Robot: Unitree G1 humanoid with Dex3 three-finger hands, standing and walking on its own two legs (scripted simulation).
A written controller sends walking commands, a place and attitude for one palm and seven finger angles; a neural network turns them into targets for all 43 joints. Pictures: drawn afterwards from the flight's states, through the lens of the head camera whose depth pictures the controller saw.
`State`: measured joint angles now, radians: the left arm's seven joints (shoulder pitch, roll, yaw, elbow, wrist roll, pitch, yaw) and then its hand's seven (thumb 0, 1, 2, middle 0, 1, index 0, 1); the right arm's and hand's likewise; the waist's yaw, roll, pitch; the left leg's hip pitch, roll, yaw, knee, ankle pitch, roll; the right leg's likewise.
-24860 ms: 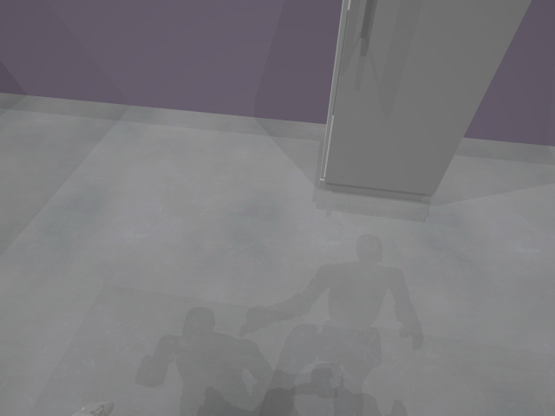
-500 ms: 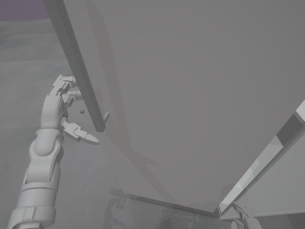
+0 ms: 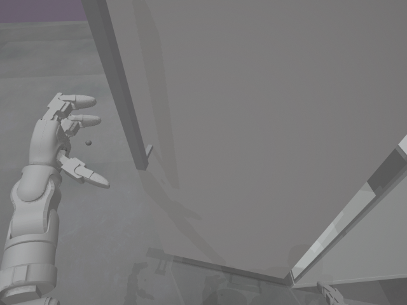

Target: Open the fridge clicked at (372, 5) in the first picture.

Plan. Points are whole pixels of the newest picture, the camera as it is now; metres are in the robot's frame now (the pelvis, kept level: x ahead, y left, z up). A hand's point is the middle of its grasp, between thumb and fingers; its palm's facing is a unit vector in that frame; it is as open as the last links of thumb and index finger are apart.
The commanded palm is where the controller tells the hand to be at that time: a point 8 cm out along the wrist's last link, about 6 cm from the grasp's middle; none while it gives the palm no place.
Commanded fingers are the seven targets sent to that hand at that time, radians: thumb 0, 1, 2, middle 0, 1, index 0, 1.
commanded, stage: slip the hand off the handle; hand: left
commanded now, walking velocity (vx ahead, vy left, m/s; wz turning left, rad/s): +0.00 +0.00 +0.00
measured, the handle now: (123, 75) +0.41 +0.16 +0.26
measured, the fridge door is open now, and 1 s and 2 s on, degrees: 74 74 74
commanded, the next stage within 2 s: draw the hand back to the body in 0.60 s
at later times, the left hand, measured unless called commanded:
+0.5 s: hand (72, 180) +0.28 +0.23 +0.15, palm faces +0.12 -0.97 -0.19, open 14.7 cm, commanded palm +0.24 +0.28 +0.16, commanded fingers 0.00 -0.55 0.20 -0.25 -1.15 -0.25 -1.15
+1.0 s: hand (53, 199) +0.23 +0.24 +0.16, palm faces +0.04 -1.00 -0.06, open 14.7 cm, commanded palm +0.19 +0.29 +0.16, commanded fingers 0.00 -0.55 0.20 -0.25 -1.15 -0.25 -1.15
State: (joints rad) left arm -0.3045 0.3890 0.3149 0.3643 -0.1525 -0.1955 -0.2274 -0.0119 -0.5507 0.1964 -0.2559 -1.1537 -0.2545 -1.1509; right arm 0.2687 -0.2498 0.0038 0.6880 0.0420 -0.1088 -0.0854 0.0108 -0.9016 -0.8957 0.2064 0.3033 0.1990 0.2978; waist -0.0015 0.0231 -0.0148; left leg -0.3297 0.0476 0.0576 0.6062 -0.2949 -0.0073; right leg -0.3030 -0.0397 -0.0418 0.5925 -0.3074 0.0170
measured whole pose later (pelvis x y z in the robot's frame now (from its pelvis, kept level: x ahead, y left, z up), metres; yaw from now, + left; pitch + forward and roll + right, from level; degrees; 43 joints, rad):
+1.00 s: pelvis +0.00 -0.01 +0.01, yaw +2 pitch -4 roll +0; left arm 0.12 0.39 0.39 -0.08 -0.39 0.13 -0.40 -0.01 -0.55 0.20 -0.26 -1.15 -0.25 -1.15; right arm 0.20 -0.27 0.05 0.64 0.07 -0.24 -0.13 0.01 -0.90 -0.90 0.21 0.30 0.20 0.30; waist 0.05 0.06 -0.02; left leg -0.20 0.05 0.03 0.55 -0.27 -0.02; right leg -0.16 -0.03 -0.07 0.53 -0.30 0.01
